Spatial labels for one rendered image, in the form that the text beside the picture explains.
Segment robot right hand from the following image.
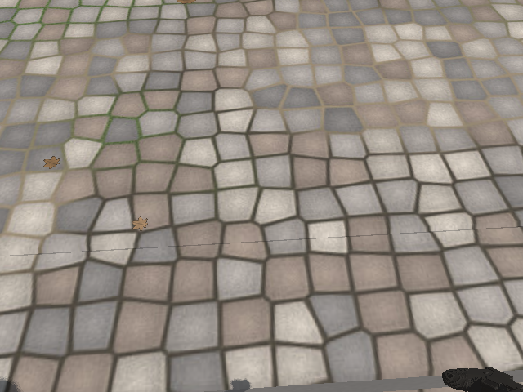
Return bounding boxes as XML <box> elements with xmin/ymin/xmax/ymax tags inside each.
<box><xmin>442</xmin><ymin>367</ymin><xmax>523</xmax><ymax>392</ymax></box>

